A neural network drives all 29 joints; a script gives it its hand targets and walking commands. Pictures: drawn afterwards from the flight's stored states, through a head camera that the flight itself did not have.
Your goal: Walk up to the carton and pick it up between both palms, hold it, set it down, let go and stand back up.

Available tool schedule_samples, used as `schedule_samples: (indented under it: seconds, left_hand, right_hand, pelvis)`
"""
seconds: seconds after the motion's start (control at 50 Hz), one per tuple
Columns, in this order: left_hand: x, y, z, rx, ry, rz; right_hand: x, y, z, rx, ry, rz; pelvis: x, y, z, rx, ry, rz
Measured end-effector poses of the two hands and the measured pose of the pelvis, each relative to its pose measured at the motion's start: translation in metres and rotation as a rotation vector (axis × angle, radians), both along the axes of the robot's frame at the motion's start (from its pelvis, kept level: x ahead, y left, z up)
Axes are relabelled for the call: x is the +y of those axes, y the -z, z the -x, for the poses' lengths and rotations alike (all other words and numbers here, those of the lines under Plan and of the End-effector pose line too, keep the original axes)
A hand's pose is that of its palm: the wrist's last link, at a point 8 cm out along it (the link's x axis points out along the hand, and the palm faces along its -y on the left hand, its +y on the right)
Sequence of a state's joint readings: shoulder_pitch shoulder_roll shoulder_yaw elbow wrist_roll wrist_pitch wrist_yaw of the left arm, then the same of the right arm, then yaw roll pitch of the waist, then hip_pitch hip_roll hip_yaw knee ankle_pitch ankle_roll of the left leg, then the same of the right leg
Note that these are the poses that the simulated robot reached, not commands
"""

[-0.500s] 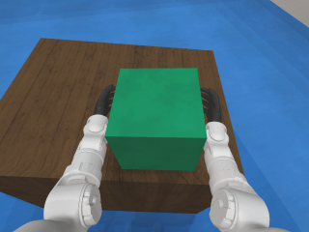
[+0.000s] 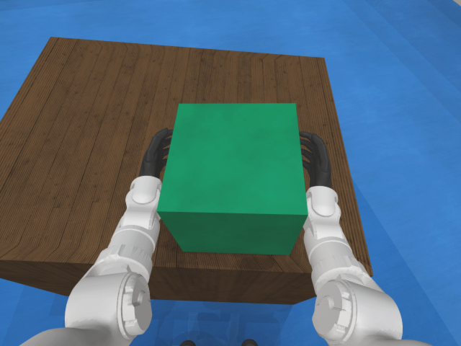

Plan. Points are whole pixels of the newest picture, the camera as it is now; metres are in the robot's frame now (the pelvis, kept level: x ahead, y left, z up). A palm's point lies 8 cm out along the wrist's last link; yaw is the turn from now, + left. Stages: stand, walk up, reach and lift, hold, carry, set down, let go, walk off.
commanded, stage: set down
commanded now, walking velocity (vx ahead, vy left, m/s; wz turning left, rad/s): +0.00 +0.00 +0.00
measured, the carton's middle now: (236, 181) +0.38 +0.00 -0.01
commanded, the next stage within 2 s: none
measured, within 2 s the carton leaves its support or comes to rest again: rests again in 1.00 s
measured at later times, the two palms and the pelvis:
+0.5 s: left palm (155, 175) +0.39 +0.16 -0.01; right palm (314, 184) +0.38 -0.15 +0.00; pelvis +0.00 +0.00 +0.00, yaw +0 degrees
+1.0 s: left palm (155, 177) +0.38 +0.15 -0.01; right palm (314, 193) +0.37 -0.15 -0.01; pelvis +0.00 +0.00 +0.00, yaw +0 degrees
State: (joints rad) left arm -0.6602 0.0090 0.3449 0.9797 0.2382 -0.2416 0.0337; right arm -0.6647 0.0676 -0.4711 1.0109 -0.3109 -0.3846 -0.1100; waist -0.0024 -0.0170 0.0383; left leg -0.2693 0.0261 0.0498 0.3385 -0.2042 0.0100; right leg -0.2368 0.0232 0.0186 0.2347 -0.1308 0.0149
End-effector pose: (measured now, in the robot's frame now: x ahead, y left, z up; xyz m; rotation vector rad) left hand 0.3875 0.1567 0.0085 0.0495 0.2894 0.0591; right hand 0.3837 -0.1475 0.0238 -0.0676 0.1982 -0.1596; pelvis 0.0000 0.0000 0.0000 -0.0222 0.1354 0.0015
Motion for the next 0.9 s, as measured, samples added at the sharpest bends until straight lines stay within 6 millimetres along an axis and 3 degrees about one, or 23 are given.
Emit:
schedule_samples:
  seconds: [0.24, 0.9]
  left_hand:
    - [0.0, 0.017, -0.002, 0.005, 0.001, -0.004]
    - [-0.004, 0.019, 0.001, -0.032, 0.018, -0.028]
  right_hand:
    - [0.0, 0.019, -0.001, 0.005, 0.004, -0.005]
    - [-0.004, 0.035, 0.011, 0.032, 0.024, -0.003]
  pelvis:
    - [0.001, 0.001, -0.005, 0.065, 0.002, 0.001]
    - [0.001, 0.003, 0.002, 0.109, 0.003, 0.001]
